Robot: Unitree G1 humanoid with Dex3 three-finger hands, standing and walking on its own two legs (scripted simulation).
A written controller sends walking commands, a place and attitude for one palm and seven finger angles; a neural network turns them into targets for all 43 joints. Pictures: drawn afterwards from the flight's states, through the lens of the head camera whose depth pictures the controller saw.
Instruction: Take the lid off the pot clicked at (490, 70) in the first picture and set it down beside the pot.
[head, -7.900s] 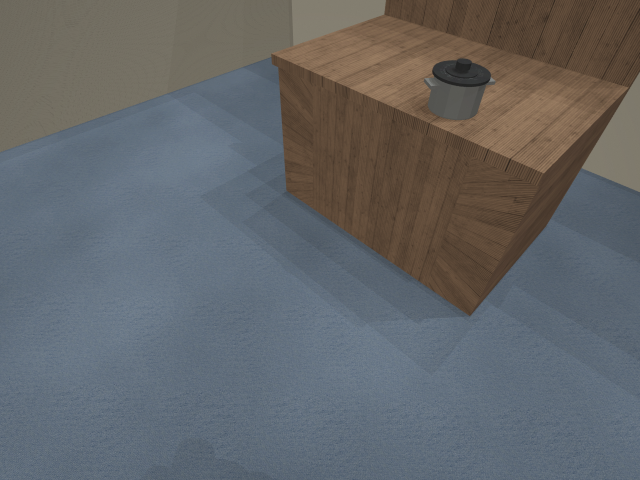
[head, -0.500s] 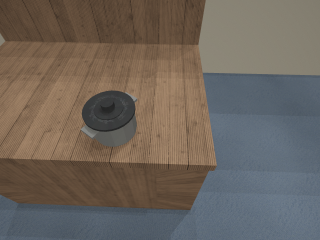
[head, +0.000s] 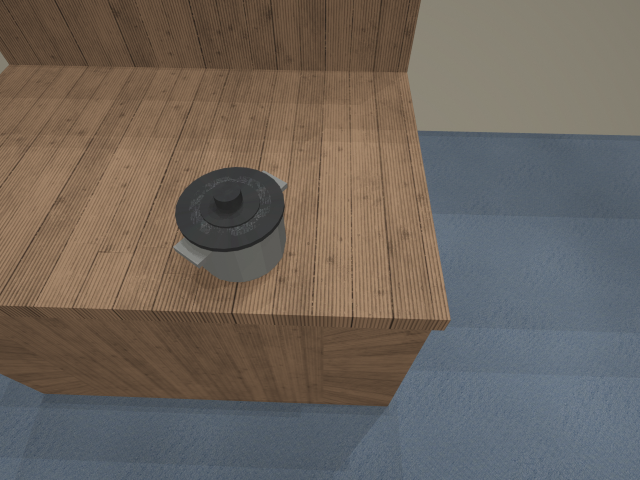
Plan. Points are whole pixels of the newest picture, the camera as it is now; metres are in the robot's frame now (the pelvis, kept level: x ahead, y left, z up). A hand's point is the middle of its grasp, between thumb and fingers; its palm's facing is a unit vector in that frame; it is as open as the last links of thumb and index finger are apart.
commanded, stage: come to a stop and stand still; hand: left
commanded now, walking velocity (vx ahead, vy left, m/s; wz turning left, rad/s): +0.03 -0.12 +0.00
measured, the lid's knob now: (227, 195) +0.47 +0.18 +0.05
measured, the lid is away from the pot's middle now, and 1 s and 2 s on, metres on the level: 0.00 0.00 0.00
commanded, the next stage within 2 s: look again from close up in 1.02 s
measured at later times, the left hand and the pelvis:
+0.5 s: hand out of the picture +0.05 +0.17 -0.16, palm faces +0.03 -0.97 -0.22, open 7.3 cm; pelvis +0.03 -0.01 +0.01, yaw +1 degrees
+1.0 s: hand out of the picture +0.02 +0.16 -0.16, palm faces +0.04 -0.97 -0.24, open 7.3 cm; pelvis +0.01 -0.02 +0.01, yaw +1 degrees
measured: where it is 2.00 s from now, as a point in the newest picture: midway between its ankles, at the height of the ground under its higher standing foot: outside the picture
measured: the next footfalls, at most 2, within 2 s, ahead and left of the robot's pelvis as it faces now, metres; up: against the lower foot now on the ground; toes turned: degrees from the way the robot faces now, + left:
none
